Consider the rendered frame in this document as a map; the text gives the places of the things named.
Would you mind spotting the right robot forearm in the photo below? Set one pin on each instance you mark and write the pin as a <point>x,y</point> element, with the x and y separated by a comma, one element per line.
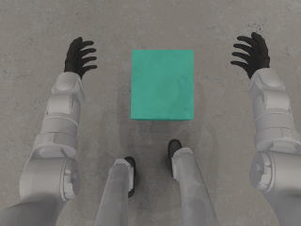
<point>272,112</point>

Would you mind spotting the left robot hand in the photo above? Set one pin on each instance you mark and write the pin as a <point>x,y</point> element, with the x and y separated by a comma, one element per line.
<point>74,62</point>

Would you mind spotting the robot right upper arm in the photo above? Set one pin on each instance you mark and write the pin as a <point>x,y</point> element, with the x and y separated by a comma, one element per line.
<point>278,176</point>

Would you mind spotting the left robot forearm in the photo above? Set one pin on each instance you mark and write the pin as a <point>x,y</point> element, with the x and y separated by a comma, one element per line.
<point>58,133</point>

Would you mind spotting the robot left upper arm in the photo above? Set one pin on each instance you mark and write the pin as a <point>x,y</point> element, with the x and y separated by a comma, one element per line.
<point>47,184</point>

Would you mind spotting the right robot shin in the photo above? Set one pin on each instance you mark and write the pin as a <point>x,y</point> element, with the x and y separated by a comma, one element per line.
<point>184,150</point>

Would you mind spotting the carton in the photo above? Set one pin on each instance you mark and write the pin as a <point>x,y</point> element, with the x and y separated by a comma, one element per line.
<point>162,85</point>

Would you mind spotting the robot shin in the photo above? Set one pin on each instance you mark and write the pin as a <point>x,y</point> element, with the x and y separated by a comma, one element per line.
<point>120,161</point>
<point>184,150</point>

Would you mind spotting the right robot hand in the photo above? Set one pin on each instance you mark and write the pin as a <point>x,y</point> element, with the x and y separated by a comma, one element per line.
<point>258,54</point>

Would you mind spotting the left robot shin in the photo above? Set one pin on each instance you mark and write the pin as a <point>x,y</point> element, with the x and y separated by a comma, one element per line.
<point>120,161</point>

